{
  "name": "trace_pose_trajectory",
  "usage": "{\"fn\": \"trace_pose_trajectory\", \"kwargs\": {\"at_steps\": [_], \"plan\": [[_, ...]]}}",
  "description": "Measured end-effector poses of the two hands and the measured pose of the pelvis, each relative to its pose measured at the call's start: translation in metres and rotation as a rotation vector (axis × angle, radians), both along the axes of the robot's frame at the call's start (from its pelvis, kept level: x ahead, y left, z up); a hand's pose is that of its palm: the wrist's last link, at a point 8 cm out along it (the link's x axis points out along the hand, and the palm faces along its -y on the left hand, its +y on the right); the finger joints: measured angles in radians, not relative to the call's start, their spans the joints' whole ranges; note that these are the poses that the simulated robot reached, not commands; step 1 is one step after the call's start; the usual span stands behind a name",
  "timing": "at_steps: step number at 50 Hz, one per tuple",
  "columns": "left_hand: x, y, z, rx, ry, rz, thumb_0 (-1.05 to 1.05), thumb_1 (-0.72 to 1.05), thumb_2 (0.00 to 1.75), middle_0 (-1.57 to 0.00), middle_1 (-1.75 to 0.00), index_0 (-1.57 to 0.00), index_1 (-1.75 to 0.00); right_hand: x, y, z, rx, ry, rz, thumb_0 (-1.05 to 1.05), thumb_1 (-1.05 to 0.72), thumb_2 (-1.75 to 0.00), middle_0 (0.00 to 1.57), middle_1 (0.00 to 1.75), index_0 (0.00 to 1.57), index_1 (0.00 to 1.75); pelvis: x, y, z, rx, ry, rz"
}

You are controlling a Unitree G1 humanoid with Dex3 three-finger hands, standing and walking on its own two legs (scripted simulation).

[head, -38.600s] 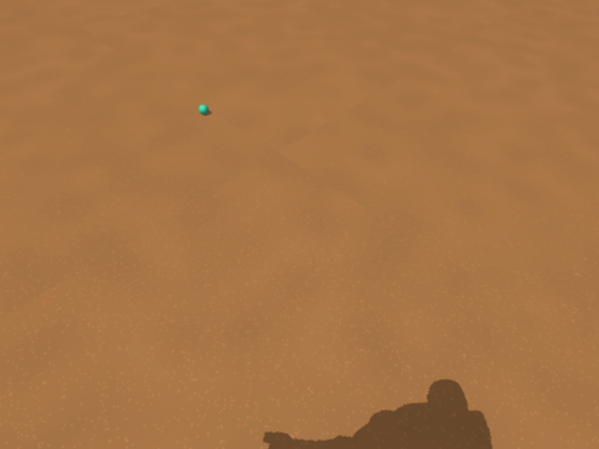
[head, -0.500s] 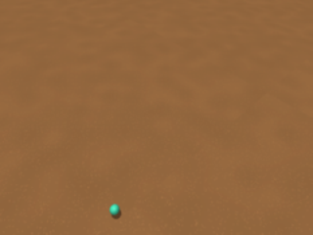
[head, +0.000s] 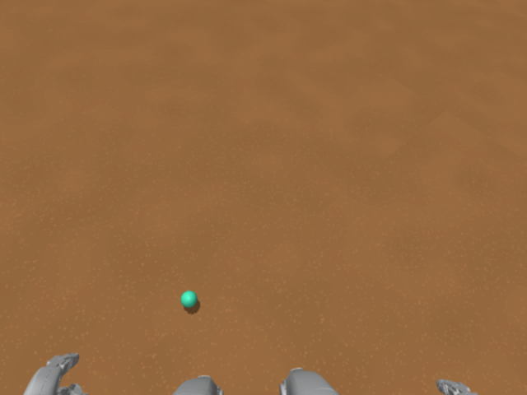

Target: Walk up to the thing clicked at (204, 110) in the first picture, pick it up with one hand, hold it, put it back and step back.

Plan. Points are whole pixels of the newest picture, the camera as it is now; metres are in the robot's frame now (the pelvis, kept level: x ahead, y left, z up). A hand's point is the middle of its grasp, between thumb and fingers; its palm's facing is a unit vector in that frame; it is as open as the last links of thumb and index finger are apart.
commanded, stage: step back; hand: left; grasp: from above
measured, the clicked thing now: (189, 298) +0.47 +0.21 -0.72
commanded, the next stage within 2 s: none
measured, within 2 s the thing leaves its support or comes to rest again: neither
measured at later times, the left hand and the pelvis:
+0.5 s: hand out of the picture -0.03 +0.23 -0.13, palm faces -0.06 -0.91 -0.40, open 7.4 cm; pelvis -0.12 -0.03 +0.01, yaw -4 degrees
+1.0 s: hand out of the picture -0.16 +0.23 -0.14, palm faces -0.05 -0.92 -0.39, open 7.4 cm; pelvis -0.28 -0.03 +0.00, yaw -4 degrees
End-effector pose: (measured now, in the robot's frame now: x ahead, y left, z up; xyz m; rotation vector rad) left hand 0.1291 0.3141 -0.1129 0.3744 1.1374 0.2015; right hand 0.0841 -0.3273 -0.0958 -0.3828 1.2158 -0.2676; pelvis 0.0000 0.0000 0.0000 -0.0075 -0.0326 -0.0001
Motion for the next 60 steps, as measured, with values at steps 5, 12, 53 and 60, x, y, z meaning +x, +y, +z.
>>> {"fn": "trace_pose_trajectory", "kwargs": {"at_steps": [5, 12, 53, 60], "plan": [[-0.010, 0.000, 0.004, -0.006, -0.010, -0.019, 0.01, 0.91, 0.90, -0.20, -0.30, -0.20, -0.30, -0.034, 0.009, 0.008, -0.004, 0.028, -0.004, 0.00, -0.90, -0.90, 0.20, 0.30, 0.21, 0.30, -0.020, 0.001, 0.008, -0.014, 0.008, -0.013], [-0.060, -0.011, 0.003, -0.001, 0.054, -0.044, 0.00, 0.91, 0.90, -0.20, -0.30, -0.20, -0.30, -0.062, 0.006, 0.004, 0.012, -0.036, -0.007, 0.00, -0.90, -0.90, 0.21, 0.30, 0.21, 0.30, -0.051, -0.007, 0.006, -0.007, 0.007, -0.064], [-0.330, -0.046, 0.009, 0.024, 0.023, -0.019, 0.01, 0.91, 0.90, -0.20, -0.30, -0.20, -0.30, -0.267, -0.031, -0.003, 0.029, -0.160, 0.044, 0.00, -0.90, -0.90, 0.21, 0.30, 0.21, 0.30, -0.303, -0.043, -0.003, -0.031, -0.017, -0.067], [-0.395, -0.054, 0.026, 0.036, 0.038, 0.021, 0.01, 0.91, 0.90, -0.20, -0.30, -0.21, -0.30, -0.339, -0.039, -0.008, 0.047, -0.068, 0.015, 0.00, -0.90, -0.90, 0.20, 0.30, 0.21, 0.30, -0.345, -0.048, 0.007, 0.024, -0.013, -0.042]]}}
